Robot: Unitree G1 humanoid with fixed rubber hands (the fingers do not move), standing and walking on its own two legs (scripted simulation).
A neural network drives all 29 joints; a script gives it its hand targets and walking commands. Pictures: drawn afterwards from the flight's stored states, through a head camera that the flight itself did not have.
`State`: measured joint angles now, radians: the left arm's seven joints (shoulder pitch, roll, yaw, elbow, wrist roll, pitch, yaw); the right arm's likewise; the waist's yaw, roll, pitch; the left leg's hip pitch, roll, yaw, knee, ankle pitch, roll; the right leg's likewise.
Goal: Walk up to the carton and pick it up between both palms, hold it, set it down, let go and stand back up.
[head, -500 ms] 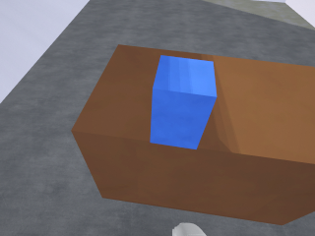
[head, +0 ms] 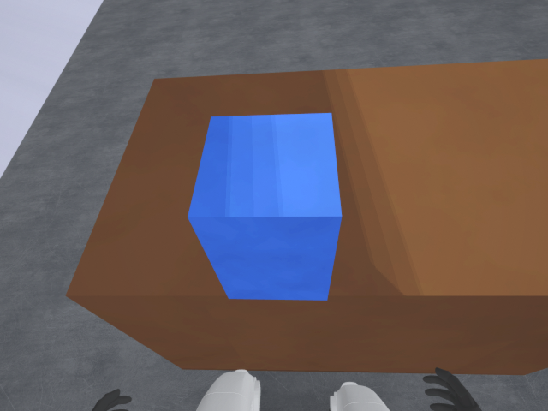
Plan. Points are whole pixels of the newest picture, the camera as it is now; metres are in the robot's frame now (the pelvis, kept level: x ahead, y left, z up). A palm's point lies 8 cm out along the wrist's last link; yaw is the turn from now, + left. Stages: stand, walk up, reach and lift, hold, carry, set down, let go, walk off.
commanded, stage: walk up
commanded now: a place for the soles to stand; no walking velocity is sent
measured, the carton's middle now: (274, 216) +0.36 +0.02 +0.06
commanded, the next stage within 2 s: none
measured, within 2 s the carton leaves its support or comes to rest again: neither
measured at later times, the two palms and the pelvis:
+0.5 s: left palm (118, 390) +0.14 +0.25 -0.06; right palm out of the picture +0.10 -0.26 -0.09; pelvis -0.01 +0.01 +0.01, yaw -4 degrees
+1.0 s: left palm (118, 392) +0.14 +0.25 -0.07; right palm out of the picture +0.06 -0.26 -0.08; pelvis -0.01 +0.02 +0.02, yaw -6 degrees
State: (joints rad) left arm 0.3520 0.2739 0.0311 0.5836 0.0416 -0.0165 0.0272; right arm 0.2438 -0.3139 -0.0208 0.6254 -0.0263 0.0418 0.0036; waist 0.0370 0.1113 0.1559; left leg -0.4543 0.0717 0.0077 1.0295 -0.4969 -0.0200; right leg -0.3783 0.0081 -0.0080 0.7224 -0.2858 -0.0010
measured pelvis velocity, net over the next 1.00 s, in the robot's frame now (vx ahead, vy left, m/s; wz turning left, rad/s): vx -0.01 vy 0.02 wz -0.11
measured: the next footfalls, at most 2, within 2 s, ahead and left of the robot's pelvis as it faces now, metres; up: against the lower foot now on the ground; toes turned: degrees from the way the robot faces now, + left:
left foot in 0.06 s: +0.10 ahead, +0.14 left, +0.00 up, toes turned +0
right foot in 0.32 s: +0.02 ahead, -0.10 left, +0.00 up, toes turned -2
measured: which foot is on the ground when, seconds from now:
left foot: up 0.00-0.04, down 0.06-1.00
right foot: down 0.00-0.10, up 0.12-0.30, down 0.32-1.00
